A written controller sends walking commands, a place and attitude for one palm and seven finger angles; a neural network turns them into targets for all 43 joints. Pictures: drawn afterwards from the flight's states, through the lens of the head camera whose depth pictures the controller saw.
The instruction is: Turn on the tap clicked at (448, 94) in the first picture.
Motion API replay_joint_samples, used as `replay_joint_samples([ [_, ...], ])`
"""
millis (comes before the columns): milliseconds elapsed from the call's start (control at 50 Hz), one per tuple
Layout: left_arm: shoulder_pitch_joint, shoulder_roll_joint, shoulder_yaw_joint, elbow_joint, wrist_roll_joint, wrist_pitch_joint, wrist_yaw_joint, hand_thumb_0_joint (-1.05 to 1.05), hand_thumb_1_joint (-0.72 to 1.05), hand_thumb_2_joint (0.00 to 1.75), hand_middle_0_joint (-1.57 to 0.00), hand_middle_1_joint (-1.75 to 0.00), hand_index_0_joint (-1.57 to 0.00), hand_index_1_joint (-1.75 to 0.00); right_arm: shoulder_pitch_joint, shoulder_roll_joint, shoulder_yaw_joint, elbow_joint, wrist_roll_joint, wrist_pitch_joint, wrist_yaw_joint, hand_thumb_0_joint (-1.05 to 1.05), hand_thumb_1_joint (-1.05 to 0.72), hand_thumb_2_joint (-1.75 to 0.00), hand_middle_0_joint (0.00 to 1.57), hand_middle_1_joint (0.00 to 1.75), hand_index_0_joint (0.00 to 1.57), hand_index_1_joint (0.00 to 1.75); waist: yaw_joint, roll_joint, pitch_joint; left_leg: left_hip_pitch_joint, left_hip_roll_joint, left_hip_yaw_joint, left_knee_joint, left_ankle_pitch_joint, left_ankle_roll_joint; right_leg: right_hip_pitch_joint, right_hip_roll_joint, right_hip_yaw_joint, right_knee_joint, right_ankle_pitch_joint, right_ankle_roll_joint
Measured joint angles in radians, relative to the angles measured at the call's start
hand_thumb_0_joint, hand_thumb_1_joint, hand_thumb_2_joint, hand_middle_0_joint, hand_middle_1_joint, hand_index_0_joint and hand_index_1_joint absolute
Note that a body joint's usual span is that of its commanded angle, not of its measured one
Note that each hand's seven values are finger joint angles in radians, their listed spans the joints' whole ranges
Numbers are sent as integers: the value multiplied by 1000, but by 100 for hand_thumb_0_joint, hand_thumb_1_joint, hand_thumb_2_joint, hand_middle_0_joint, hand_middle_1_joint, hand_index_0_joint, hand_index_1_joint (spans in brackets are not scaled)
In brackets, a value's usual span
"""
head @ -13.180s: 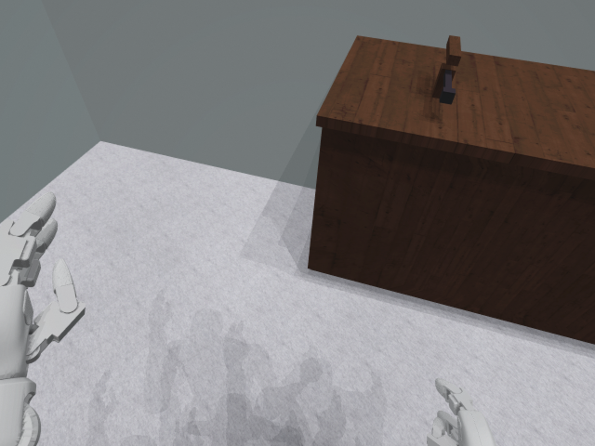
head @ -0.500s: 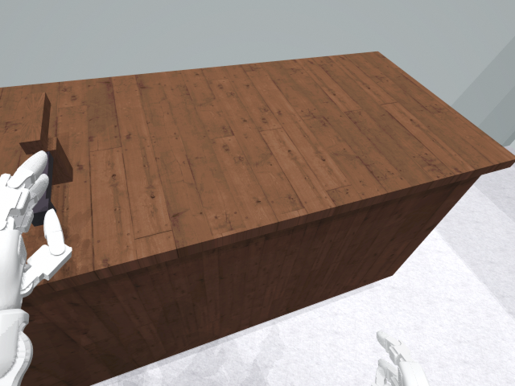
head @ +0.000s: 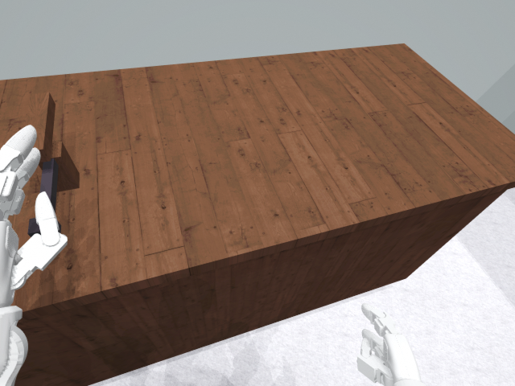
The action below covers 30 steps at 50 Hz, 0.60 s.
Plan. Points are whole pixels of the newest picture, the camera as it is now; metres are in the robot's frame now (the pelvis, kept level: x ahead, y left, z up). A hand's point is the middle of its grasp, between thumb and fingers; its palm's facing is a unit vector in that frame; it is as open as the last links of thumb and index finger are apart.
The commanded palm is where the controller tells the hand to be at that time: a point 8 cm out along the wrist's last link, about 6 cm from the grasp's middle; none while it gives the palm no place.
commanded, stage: shuffle to correct the standing spot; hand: left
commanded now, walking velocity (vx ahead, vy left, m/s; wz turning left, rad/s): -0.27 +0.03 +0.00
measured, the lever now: (45, 229) +0.27 +0.33 +0.08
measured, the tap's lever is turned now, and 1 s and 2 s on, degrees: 0 0 0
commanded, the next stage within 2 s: come to a stop and stand still in 0.44 s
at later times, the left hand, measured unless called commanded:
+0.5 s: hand (44, 307) +0.15 +0.23 +0.16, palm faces +0.35 -0.84 -0.41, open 7.4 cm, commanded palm +0.10 +0.28 +0.18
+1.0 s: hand out of the picture +0.05 +0.25 +0.16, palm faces +0.38 -0.83 -0.41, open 7.4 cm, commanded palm +0.02 +0.28 +0.18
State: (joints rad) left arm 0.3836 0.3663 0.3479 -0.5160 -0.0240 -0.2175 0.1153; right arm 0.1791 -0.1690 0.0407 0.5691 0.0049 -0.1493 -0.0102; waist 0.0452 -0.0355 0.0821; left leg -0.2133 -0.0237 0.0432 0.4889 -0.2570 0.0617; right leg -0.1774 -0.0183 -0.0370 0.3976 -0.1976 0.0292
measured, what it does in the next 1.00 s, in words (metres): walks backwards: right foot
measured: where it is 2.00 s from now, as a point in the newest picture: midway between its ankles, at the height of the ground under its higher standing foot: outside the picture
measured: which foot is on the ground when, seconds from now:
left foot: down 0.00-0.88, up 0.90-1.00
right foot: down 0.00-0.52, up 0.54-0.82, down 0.84-1.00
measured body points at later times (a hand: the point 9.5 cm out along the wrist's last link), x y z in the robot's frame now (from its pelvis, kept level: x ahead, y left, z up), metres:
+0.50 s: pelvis -0.06 +0.00 -0.01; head -0.01 +0.02 +0.43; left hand +0.13 +0.27 +0.19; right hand +0.12 -0.25 -0.09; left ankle -0.05 +0.08 -0.74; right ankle +0.01 -0.14 -0.74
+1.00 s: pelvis -0.15 +0.00 +0.00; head -0.15 +0.01 +0.45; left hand +0.03 +0.30 +0.18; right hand +0.00 -0.23 -0.09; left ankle -0.14 +0.10 -0.68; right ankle -0.18 -0.10 -0.74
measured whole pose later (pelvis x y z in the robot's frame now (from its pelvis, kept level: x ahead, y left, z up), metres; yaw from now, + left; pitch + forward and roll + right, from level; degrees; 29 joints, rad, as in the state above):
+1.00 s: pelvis -0.15 +0.00 +0.00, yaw -2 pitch +0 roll -1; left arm 0.52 0.37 0.37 -0.46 -0.05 -0.17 0.11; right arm 0.25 -0.20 0.00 0.62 0.03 -0.05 -0.01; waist 0.03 0.00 -0.02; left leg -0.47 -0.04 0.00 0.99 -0.35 0.00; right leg -0.15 0.03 -0.02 0.41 -0.26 -0.05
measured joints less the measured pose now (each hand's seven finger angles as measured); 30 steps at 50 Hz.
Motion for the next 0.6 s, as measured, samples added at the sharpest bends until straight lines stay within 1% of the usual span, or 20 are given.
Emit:
replay_joint_samples([
  [120, 32, 18, 18, 8, -7, -4, -4, 1, 89, 90, -21, -30, -21, -31, -23, -4, -7, -31, 1, 29, 0, 1, -90, -89, 21, 30, 20, 30, -2, 13, -5, -9, -2, 6, 3, -1, -2, -23, -3, 6, 29, -13, -4],
  [240, 52, 4, 9, 23, -14, 15, -8, 2, 89, 90, -21, -30, -21, -31, -28, -21, -13, -44, 4, 48, -7, 1, -90, -89, 21, 30, 20, 30, 2, 29, 17, -48, 13, -5, 43, -1, -12, -54, 10, -6, 56, -10, -14],
  [280, 55, 0, 5, 4, -17, 10, -7, 2, 89, 90, -21, -30, -21, -31, -28, -29, -16, -46, 4, 51, -11, 1, -90, -89, 21, 30, 20, 30, 5, 31, 26, -72, 19, -10, 65, -1, -17, -74, 16, -11, 72, -8, -21],
  [340, 61, -2, 2, -35, -19, -13, -5, 2, 89, 90, -21, -30, -21, -31, -26, -41, -24, -46, 1, 49, -17, 1, -90, -89, 21, 30, 20, 30, 5, 34, 35, -115, 27, -17, 97, 3, -23, -110, 23, -19, 93, -1, -29],
  [380, 66, 3, 4, -60, -19, -33, -3, 2, 89, 90, -21, -30, -21, -31, -23, -48, -31, -42, -1, 50, -20, 1, -90, -89, 21, 30, 20, 30, -3, 34, 35, -147, 26, -25, 121, 4, -34, -136, 23, -24, 106, 6, -32],
  [420, 75, 10, 10, -78, -17, -56, 0, 2, 88, 90, -21, -30, -21, -31, -18, -54, -38, -29, -5, 49, -23, 1, -90, -89, 21, 30, 20, 30, -10, 29, 29, -168, 14, -43, 168, -46, -54, -161, 18, -22, 120, 12, -31],
  [460, 90, 21, 20, -86, -13, -69, 5, 2, 88, 90, -21, -30, -21, -31, -10, -57, -44, -10, -7, 54, -28, 1, -90, -89, 21, 30, 20, 30, -19, 16, 15, -162, 2, -55, 195, -84, -62, -186, 8, -15, 127, 20, -25],
  [480, 97, 27, 27, -87, -10, -73, 7, 1, 88, 90, -21, -30, -21, -31, -3, -57, -46, -2, -8, 57, -29, 1, -90, -89, 21, 30, 20, 30, -26, 11, 7, -143, 2, -55, 170, -77, -63, -198, 2, -13, 129, 25, -20],
  [500, 100, 36, 34, -83, -9, -75, 9, 1, 88, 90, -21, -30, -21, -31, 1, -55, -47, 7, -9, 59, -32, 1, -90, -89, 21, 30, 20, 30, -35, -2, 4, -129, -8, -50, 133, -49, -49, -209, -10, -9, 134, 30, -13],
  [520, 97, 46, 43, -74, -8, -75, 10, 1, 88, 90, -21, -30, -21, -31, 4, -48, -47, 15, -9, 62, -36, 1, -90, -89, 21, 30, 20, 30, -37, -24, 10, -123, -26, -40, 108, -26, -28, -217, -28, 1, 139, 34, -11],
  [540, 94, 55, 53, -62, -6, -74, 12, 1, 88, 90, -21, -30, -21, -31, 8, -43, -45, 16, -8, 63, -40, 1, -90, -89, 21, 30, 20, 30, -34, -38, 18, -119, -35, -30, 90, -8, -11, -230, -34, 12, 163, 33, -15],
  [560, 92, 60, 62, -48, -6, -72, 11, 1, 88, 90, -21, -30, -21, -31, 12, -38, -44, 15, -11, 61, -43, 1, -91, -89, 20, 30, 20, 30, -35, -38, 24, -121, -35, -27, 80, 6, 1, -252, -25, 24, 240, -34, -21],
  [600, 86, 64, 74, -25, -6, -60, 8, 1, 88, 90, -21, -30, -21, -31, 21, -23, -44, 16, -23, 44, -43, 1, -91, -89, 20, 30, 20, 30, -40, -20, 31, -128, -21, -35, 59, 32, 10, -294, 17, 48, 445, -176, -31],
])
